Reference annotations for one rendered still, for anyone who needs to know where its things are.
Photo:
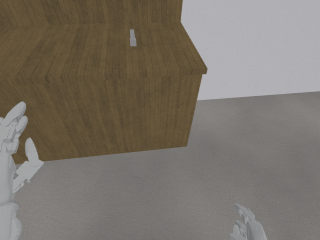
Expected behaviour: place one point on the right robot hand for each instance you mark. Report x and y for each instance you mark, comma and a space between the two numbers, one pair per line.
253, 230

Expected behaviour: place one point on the counter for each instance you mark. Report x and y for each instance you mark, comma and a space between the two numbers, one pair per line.
87, 91

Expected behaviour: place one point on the tap lever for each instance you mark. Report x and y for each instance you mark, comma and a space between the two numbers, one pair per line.
132, 38

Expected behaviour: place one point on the left robot forearm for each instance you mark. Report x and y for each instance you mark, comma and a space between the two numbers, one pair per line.
10, 226

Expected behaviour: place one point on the left robot hand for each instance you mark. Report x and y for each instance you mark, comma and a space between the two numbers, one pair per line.
11, 128

